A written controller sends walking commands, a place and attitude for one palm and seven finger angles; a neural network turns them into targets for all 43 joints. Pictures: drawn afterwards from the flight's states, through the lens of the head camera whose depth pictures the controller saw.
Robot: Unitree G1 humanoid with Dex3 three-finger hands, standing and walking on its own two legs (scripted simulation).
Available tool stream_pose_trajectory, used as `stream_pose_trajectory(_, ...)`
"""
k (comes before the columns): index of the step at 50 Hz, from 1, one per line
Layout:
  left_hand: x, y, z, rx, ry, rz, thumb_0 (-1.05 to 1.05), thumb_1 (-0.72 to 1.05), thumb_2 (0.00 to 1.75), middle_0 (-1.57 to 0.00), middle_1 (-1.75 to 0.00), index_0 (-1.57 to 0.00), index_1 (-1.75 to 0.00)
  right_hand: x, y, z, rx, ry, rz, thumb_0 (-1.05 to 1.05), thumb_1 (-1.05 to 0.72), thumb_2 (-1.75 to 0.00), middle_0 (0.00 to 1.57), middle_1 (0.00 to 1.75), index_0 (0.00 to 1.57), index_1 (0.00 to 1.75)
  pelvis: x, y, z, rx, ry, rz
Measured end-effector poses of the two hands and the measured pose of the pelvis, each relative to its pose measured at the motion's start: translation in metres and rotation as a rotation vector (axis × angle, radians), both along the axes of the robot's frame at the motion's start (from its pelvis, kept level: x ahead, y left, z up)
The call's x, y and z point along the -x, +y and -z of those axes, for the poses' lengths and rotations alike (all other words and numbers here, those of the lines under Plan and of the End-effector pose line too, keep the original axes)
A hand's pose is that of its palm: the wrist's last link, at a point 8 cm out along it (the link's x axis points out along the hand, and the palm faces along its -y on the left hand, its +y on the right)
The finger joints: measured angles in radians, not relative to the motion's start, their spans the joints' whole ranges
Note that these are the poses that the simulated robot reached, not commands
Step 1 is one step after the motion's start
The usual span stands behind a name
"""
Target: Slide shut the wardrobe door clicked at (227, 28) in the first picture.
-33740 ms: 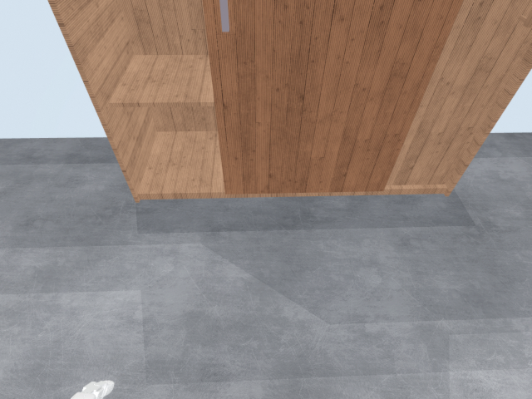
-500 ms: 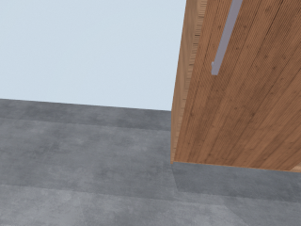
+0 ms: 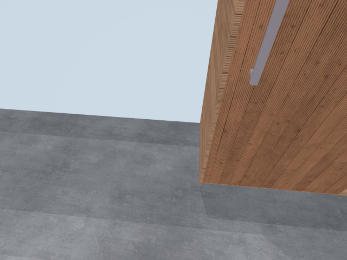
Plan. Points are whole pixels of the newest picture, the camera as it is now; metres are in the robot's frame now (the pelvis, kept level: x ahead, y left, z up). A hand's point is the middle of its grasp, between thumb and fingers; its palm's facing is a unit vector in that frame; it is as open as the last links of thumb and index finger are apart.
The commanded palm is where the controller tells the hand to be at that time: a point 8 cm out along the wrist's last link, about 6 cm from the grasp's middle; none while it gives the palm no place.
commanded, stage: look to check the result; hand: right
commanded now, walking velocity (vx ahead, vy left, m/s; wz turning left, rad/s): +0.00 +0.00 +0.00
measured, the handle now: (268, 32) +0.64 -0.21 +0.22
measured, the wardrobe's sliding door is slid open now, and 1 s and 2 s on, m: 0.00 0.00 0.00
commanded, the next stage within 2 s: stand and wait in 0.28 s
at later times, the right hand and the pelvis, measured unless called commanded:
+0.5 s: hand out of the picture +0.09 -0.23 -0.16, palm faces -0.05 +0.94 -0.33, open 7.4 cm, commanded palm none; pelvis +0.01 +0.01 +0.00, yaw +0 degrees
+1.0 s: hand out of the picture +0.09 -0.22 -0.16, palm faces -0.06 +0.94 -0.34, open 7.4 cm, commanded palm none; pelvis +0.01 +0.03 +0.00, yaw +1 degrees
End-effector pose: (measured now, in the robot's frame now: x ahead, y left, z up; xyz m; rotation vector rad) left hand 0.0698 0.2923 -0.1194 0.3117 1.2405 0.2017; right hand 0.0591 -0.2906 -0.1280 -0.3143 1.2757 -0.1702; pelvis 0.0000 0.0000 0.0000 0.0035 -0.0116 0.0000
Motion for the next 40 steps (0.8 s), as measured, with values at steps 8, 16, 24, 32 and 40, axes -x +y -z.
stream_pose_trajectory(8, -0.009, 0.000, 0.001, 0.008, -0.008, 0.002, 0.01, 0.91, 0.90, -0.20, -0.30, -0.21, -0.30, -0.006, 0.003, -0.001, 0.006, -0.003, 0.004, 0.01, -0.90, -0.90, 0.20, 0.30, 0.20, 0.30, -0.006, 0.003, 0.000, 0.002, 0.000, 0.000)
stream_pose_trajectory(16, -0.018, 0.005, 0.000, 0.005, -0.023, 0.002, 0.01, 0.91, 0.90, -0.20, -0.30, -0.21, -0.30, -0.017, 0.008, -0.003, 0.006, -0.025, -0.005, 0.01, -0.90, -0.90, 0.20, 0.30, 0.20, 0.30, -0.010, 0.007, 0.000, 0.004, 0.000, -0.003)
stream_pose_trajectory(24, -0.020, 0.012, -0.001, -0.002, -0.027, -0.001, 0.01, 0.91, 0.90, -0.20, -0.29, -0.21, -0.30, -0.027, 0.012, -0.004, 0.007, -0.040, -0.013, 0.01, -0.90, -0.90, 0.20, 0.30, 0.20, 0.30, -0.013, 0.011, -0.001, 0.007, -0.001, -0.005)
stream_pose_trajectory(32, -0.017, 0.019, -0.001, -0.004, -0.022, -0.010, 0.01, 0.91, 0.90, -0.20, -0.29, -0.21, -0.30, -0.031, 0.016, -0.006, 0.012, -0.046, -0.018, 0.01, -0.90, -0.90, 0.20, 0.30, 0.21, 0.30, -0.015, 0.015, -0.001, 0.008, -0.003, -0.009)
stream_pose_trajectory(40, -0.012, 0.023, 0.001, 0.000, -0.011, -0.017, 0.01, 0.91, 0.90, -0.20, -0.29, -0.21, -0.30, -0.031, 0.020, -0.007, 0.016, -0.042, -0.020, 0.01, -0.90, -0.90, 0.20, 0.30, 0.21, 0.30, -0.015, 0.020, -0.001, 0.009, -0.006, -0.012)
